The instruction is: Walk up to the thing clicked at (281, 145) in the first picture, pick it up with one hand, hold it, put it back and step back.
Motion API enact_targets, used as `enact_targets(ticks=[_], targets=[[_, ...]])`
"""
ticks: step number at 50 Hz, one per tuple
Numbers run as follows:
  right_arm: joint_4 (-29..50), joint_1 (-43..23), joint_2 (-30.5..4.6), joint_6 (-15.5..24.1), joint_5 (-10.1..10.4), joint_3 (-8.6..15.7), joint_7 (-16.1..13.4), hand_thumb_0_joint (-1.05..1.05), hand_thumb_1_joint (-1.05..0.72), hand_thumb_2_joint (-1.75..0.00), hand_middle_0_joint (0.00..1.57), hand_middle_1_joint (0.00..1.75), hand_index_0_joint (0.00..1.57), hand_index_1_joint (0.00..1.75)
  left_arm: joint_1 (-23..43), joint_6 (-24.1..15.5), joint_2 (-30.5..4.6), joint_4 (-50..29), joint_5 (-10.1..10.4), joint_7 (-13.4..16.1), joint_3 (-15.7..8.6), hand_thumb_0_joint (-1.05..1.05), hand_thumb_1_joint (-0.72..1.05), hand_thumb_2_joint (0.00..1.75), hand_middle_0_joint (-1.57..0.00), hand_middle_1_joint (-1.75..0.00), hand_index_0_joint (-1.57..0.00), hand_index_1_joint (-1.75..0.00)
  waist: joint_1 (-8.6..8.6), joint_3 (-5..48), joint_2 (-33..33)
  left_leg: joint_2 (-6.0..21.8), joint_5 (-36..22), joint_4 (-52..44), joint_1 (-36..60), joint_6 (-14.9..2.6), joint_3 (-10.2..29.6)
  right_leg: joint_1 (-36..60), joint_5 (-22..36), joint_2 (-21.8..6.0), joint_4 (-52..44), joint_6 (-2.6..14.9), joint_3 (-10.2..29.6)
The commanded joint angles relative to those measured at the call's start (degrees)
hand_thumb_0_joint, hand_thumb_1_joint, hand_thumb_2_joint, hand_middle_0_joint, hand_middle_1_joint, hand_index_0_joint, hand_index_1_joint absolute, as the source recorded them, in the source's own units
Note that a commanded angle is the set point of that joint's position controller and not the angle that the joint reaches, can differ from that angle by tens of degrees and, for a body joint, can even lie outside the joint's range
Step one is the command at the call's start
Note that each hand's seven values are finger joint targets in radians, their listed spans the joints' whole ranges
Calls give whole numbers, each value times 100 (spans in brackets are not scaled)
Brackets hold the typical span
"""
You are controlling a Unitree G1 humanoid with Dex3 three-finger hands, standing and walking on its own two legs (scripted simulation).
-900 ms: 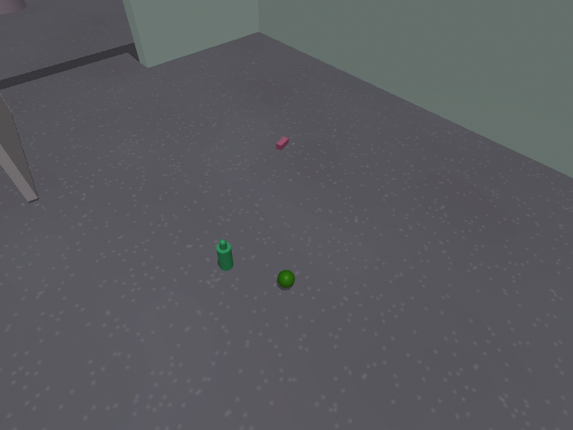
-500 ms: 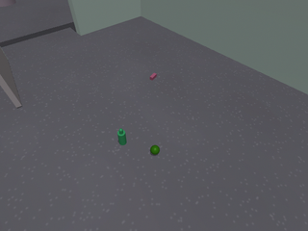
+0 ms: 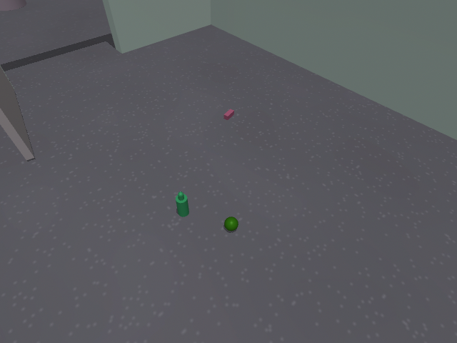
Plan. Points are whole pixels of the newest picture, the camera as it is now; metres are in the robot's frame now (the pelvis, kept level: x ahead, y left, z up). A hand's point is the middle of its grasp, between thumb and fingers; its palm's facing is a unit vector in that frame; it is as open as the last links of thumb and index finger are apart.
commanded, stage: stand
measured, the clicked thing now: (229, 114) +1.73 -0.03 -0.77
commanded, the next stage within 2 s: walk up in 0.22 s
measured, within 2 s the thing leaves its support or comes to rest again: neither
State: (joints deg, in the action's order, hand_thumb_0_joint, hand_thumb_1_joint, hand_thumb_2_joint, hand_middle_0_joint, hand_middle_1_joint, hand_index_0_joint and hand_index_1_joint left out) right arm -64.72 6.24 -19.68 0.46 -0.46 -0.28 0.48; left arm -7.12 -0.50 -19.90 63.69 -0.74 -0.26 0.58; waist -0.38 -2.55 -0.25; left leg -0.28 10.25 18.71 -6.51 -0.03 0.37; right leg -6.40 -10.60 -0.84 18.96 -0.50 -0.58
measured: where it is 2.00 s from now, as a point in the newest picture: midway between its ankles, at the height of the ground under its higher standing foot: outside the picture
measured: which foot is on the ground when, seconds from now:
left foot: down 0.00-0.92, up 0.94-1.00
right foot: down 0.00-0.48, up 0.50-0.88, down 0.90-1.00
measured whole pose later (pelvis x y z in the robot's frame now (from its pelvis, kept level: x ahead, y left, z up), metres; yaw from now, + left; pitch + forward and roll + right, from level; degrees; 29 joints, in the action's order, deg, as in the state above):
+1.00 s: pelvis -0.01 +0.04 -0.02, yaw -37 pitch -2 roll +0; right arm -46.3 17.4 -22.8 -2.5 -0.5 3.7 1.2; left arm -10.1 -0.1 -21.5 42.3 -1.3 -1.5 -3.1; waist 3.0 -8.8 2.0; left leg 2.6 31.9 57.1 -19.6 0.7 -3.8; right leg -15.4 -17.1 3.0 34.7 2.7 2.2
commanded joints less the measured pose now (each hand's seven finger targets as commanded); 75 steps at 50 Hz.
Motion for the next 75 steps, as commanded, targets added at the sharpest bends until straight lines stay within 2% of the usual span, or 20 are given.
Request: enact_targets(ticks=[1, 10, 11, 17, 22, 24, 26, 31, 39, 44, 46, 48, 51, 62, 63, 65, 66, 67, 70, 75], targets=[[348, -208, -1206, 144, 3, 231, -101, 0, -90, -90, 20, 30, 20, 30, 227, -139, -1212, -346, 13, 88, -223, 0, 90, 90, -20, -30, -20, -30, 39, 379, -7, 746, -874, -264, 86, -126, 525, 49, 780, -673, -279, 180, 521], [364, -208, -1226, 138, -8, 248, -95, 0, -90, -90, 20, 30, 20, 30, 239, -149, -1225, -345, 17, 95, -233, 0, 90, 90, -20, -30, -20, -30, 49, 369, 49, 752, -849, -289, 103, -123, 523, 49, 730, -678, -307, 184, 519], [843, -600, -1899, 66, -68, 699, -40, 0, -90, -90, 20, 30, 20, 30, -49, -12, -1591, -833, -108, 79, -428, 0, 90, 90, -20, -30, -20, -30, 112, -108, 112, 366, 137, 775, 264, -98, -282, -1115, 1313, -657, -1, 402, 1392], [1365, -285, -1389, -58, -34, 725, 72, 0, -90, -90, 20, 30, 20, 30, -334, -78, -1860, -1529, -250, 140, -691, 0, 90, 90, -20, -30, -20, -30, 1, 384, -1247, -149, 2237, 2525, -1355, -71, 688, -421, 1394, -1477, 21, 1482, 3445], [1515, 541, -1386, -52, -126, 857, 16, 0, -90, -90, 20, 30, 20, 30, 5, -14, -1489, -2097, -150, 111, -587, 0, 90, 90, -20, -30, -20, -30, 582, 1011, -381, 141, 1037, 318, 540, -308, 697, -1612, 1388, -257, 1209, 579, 2172], [1894, 559, -1872, 22, -170, 1047, -87, 0, -90, -90, 20, 30, 20, 30, -121, 19, -1080, -2218, -56, 117, -458, 0, 90, 90, -20, -30, -20, -30, 507, 846, 1409, 1973, -805, -99, 1483, -726, 2483, -3303, -1703, 849, 3113, 86, 878], [2169, 88, -1987, 25, -78, 1098, -62, 0, -90, -90, 20, 30, 20, 30, -648, 88, -1533, -2122, -105, 145, -541, 0, 90, 90, -20, -30, -20, -30, 263, 768, 1077, 2616, -426, -252, 353, -1405, 2454, -2678, -1901, 60, 3945, -23, 821], [2255, 365, -1464, 98, -72, 865, -102, 0, -90, -90, 20, 30, 20, 30, -806, 217, -1312, -2015, 17, -110, -614, 0, 90, 90, -20, -30, -20, -30, 154, 27, 919, 1212, -1765, 177, 180, -319, 509, -2602, -769, 185, 3911, 137, 605], [2507, 1057, -1784, 99, -118, 968, 3, 0, -90, -90, 20, 30, 20, 30, -194, 136, -1233, -2473, -54, -176, -627, 0, 90, 90, -20, -30, -20, -30, 494, 49, 959, 1723, -1807, 383, 226, -632, 228, -1841, -1105, 87, 2393, 105, -94], [2658, 863, -1711, 20, -13, 891, 33, 0, -90, -90, 20, 30, 20, 30, -1061, 4, -1298, -2176, -104, -121, -761, 0, 90, 90, -20, -30, -20, -30, -42, 596, 476, 1414, -1858, 2149, -390, -589, -398, 115, -498, 274, 489, 490, -104], [2851, 964, -945, 34, 75, 590, 51, 0, -90, -90, 20, 30, 20, 30, -1470, -133, -2042, -2235, -135, 4, -981, 0, 90, 90, -20, -30, -20, -30, -261, 858, -1745, 16, 2091, 4328, -3024, 36, -646, 1902, 829, -1562, 123, 1351, 3165], [2728, 920, -1522, 5, -13, 716, -62, 0, -90, -90, 20, 30, 20, 30, -1055, -39, -1941, -2426, 5, 39, -957, 0, 90, 90, -20, -30, -20, -30, -300, 492, -1093, 379, 2713, 4608, -2772, 182, 97, 692, 1100, -1996, 273, 2090, 3324], [2417, 1083, -1480, 32, 41, 660, -6, 0, -90, -90, 20, 30, 20, 30, -606, -39, -1491, -2531, 32, 114, -801, 0, 90, 90, -20, -30, -20, -30, 34, 261, -867, 387, 1801, 4128, -2494, 89, 46, 369, 1316, -860, 409, 1295, 1754], [2152, 1636, -1243, 178, -23, 749, -268, 0, -90, -90, 20, 30, 20, 30, -349, 202, -1546, -2980, -35, 7, -792, 0, 90, 90, -20, -30, -20, -30, 321, 351, -717, -98, -34, 1464, -134, -104, -287, -1752, 1646, -357, 1833, 993, 1714], [2162, 1672, -1381, 210, -105, 802, -287, 0, -90, -90, 20, 30, 20, 30, -414, 223, -1274, -3005, 34, 21, -719, 0, 90, 90, -20, -30, -20, -30, 380, 393, -243, 150, -265, 954, 162, -173, 94, -2011, 842, -53, 2195, 682, 1656], [2390, 1278, -2053, 241, -144, 941, -323, 0, -90, -90, 20, 30, 20, 30, -1068, 273, -1069, -2846, 10, 84, -639, 0, 90, 90, -20, -30, -20, -30, 64, 586, 1124, 2459, -430, 129, 210, -989, 2688, -2650, -2215, 920, 4336, 169, 986], [2469, 1006, -2271, 224, -39, 996, -285, 0, -90, -90, 20, 30, 20, 30, -1252, 320, -1502, -2676, -34, 151, -714, 0, 90, 90, -20, -30, -20, -30, 106, 585, 1046, 2935, 185, -14, -347, -1529, 3004, -2359, -2431, 592, 4979, 156, 1060], [2529, 762, -2226, 223, -43, 1016, -279, 0, -90, -90, 20, 30, 20, 30, -1179, 307, -1636, -2612, -65, 135, -744, 0, 90, 90, -20, -30, -20, -30, 65, 245, 1106, 2933, 512, -141, -802, -1749, 3071, -2320, -2246, 422, 5349, 130, 1067], [2585, 633, -1759, 239, -97, 823, -272, 0, -90, -90, 20, 30, 20, 30, -1177, 286, -1617, -2358, 8, 1, -887, 0, 90, 90, -20, -30, -20, -30, 1, -188, 1010, 1695, 381, 31, -1196, -992, 1143, -2294, -1493, 410, 5327, 135, 1060], [2650, 751, -1822, 202, -178, 819, -103, 0, -90, -90, 20, 30, 20, 30, -1244, 162, -1378, -2255, 56, -129, -763, 0, 90, 90, -20, -30, -20, -30, 212, 272, 1372, 1370, 1356, 295, -265, -1054, 525, -2176, -1497, 216, 3443, -95, 448]])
